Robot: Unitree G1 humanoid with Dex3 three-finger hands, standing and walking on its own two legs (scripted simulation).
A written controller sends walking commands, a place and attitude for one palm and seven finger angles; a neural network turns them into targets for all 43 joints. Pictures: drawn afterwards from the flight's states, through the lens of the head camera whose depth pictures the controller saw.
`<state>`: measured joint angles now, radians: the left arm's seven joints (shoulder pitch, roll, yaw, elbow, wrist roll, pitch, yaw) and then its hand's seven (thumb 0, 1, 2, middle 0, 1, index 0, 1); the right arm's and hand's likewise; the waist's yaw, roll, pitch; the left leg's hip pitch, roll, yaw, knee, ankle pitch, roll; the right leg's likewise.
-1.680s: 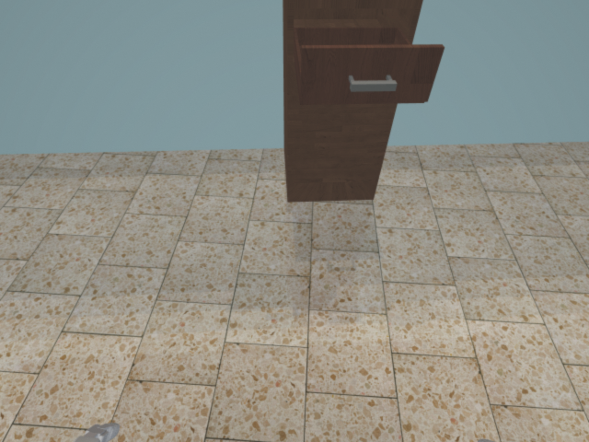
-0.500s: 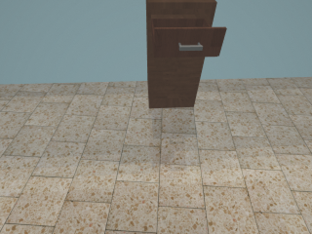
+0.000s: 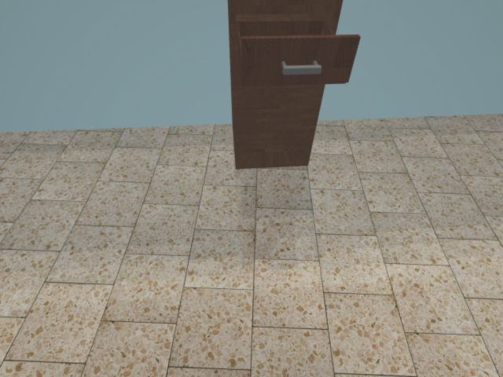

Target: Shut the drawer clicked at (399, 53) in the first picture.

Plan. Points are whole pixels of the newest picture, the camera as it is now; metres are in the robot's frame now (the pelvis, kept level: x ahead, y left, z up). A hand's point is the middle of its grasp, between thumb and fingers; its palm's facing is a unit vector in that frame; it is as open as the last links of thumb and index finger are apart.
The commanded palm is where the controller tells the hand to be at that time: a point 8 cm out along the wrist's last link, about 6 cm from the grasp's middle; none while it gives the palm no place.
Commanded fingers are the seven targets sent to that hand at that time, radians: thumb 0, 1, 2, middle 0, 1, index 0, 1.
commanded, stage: walk to a spot facing it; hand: left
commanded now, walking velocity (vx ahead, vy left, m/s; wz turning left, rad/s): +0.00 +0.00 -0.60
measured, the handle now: (300, 66) +1.04 -0.08 +0.01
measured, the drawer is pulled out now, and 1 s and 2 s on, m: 0.30 0.30 0.30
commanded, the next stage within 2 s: none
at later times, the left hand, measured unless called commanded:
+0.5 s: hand out of the picture +0.04 +0.14 -0.15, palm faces -0.17 -0.96 -0.24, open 7.4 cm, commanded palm none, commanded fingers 0.00 0.90 0.90 -0.20 -0.30 -0.20 -0.30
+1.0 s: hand (175, 309) +0.29 +0.19 -0.19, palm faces -0.43 -0.88 -0.19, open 7.4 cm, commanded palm none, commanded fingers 0.00 0.90 0.90 -0.20 -0.30 -0.20 -0.30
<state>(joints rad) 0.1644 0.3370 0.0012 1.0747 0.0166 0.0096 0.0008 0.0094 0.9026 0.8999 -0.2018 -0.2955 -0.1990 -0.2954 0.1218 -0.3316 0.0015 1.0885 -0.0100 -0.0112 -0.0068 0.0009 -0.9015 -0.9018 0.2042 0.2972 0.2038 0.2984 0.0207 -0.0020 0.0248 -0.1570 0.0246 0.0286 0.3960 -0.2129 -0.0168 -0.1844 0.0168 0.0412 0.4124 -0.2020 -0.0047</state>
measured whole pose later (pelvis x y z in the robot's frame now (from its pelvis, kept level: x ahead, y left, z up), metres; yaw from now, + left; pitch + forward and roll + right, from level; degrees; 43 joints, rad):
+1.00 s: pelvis +0.19 +0.00 -0.01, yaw -33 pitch +0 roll -1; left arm 0.38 0.26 0.10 1.00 0.04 0.00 -0.02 0.01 0.91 0.90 -0.20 -0.29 -0.20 -0.29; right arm 0.21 -0.14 -0.01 0.88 -0.02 -0.07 0.00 0.00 -0.90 -0.90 0.20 0.30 0.20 0.30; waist 0.05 -0.07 -0.01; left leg -0.24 0.02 0.11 0.53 -0.30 0.04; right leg -0.42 0.04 0.05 1.15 -0.36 -0.02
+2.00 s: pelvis +0.53 -0.27 -0.02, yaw -65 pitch +2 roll -1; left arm 0.47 0.16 0.05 1.04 0.02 -0.05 0.01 0.01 0.91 0.90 -0.20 -0.30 -0.20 -0.30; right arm 0.05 -0.18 -0.02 0.88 -0.02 -0.05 0.01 0.00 -0.91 -0.90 0.20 0.30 0.20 0.30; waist 0.09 0.00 0.05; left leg -0.45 0.07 0.10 0.59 -0.13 -0.02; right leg -0.05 0.08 0.09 0.55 -0.47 -0.05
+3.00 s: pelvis +0.57 -0.36 -0.02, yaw -71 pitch +1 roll -2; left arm 0.20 0.20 0.08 0.96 0.02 0.06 0.02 0.00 0.91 0.90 -0.20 -0.30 -0.20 -0.30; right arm 0.29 -0.14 -0.05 0.98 -0.03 0.02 0.00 0.01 -0.92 -0.90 0.20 0.30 0.20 0.30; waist -0.02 -0.04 0.04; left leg -0.33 0.03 0.12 0.64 -0.33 0.06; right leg -0.46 -0.09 -0.13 0.98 -0.44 0.05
